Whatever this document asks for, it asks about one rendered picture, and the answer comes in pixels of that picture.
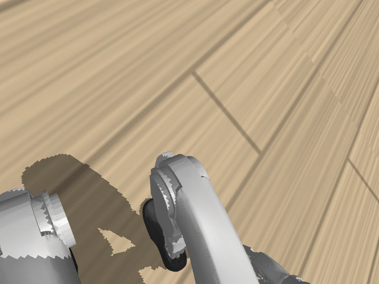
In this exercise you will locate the right robot foot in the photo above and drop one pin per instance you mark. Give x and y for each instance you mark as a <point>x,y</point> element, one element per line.
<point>156,234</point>

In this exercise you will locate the right robot hand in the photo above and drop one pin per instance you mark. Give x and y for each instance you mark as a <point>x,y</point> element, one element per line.
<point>267,269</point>

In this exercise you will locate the left robot foot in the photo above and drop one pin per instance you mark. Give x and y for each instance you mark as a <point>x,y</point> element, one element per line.
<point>76,266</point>

